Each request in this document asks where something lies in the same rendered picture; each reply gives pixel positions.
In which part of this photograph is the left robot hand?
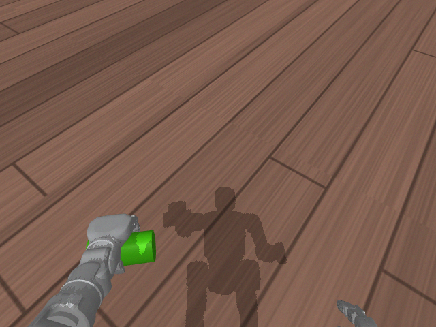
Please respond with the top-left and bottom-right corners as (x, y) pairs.
(87, 213), (140, 274)

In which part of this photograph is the right robot hand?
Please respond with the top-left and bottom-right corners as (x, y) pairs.
(337, 300), (378, 327)

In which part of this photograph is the can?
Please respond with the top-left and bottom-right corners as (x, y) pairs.
(86, 230), (156, 266)

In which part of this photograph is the left robot arm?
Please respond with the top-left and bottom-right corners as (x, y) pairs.
(27, 237), (121, 327)

